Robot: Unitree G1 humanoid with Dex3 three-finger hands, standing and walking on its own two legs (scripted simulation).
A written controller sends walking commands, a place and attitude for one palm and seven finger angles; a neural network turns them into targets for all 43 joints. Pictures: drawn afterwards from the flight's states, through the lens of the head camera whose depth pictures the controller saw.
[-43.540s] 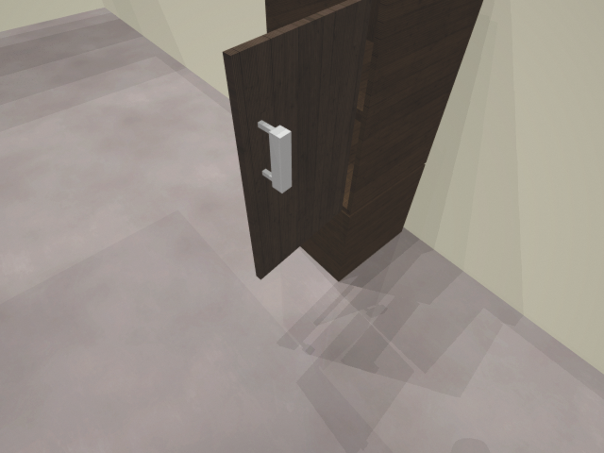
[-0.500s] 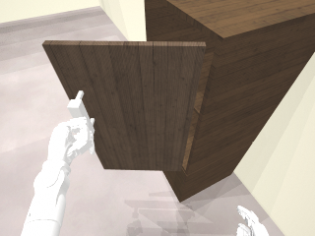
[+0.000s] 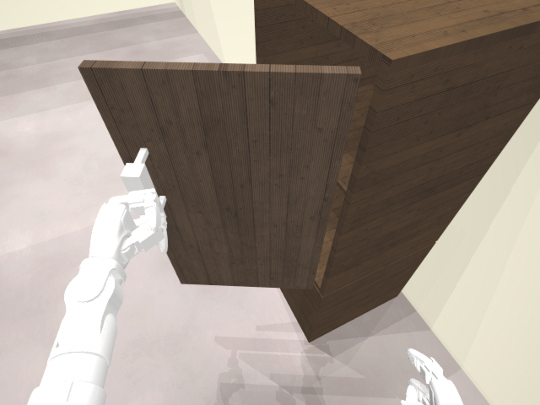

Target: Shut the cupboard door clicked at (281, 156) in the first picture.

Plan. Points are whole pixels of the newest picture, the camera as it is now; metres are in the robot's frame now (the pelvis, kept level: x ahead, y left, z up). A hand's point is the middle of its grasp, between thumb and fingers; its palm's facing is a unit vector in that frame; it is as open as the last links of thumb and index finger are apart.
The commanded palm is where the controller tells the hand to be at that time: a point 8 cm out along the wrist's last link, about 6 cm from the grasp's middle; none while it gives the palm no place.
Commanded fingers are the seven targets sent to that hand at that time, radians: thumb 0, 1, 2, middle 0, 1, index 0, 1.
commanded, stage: push the door shut along its arc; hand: left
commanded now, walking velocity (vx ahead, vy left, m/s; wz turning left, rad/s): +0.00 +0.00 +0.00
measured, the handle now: (149, 188) +0.42 +0.21 +0.08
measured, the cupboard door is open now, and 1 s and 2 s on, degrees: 62 38 20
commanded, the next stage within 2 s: pull the fist back off the door in 1.70 s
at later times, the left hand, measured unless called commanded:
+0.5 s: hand (171, 196) +0.41 +0.17 +0.09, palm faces -0.16 -0.99 -0.02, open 3.2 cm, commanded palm +0.40 +0.21 +0.09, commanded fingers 0.00 0.90 0.90 -1.30 -1.50 -1.30 -1.50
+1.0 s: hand (199, 171) +0.46 +0.14 +0.09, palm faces -0.31 -0.95 +0.00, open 3.1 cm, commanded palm +0.46 +0.18 +0.09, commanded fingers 0.00 0.90 0.90 -1.30 -1.50 -1.30 -1.50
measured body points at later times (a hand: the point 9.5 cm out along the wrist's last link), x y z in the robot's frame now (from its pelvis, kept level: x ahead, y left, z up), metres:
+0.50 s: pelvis -0.01 +0.01 +0.00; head +0.05 +0.01 +0.44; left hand +0.41 +0.23 +0.09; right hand +0.08 -0.26 -0.11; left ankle +0.00 +0.12 -0.71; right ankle -0.01 -0.12 -0.71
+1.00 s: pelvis -0.01 +0.01 -0.01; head +0.07 +0.02 +0.43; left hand +0.47 +0.19 +0.09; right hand +0.02 -0.26 -0.13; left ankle +0.00 +0.12 -0.71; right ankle -0.01 -0.12 -0.71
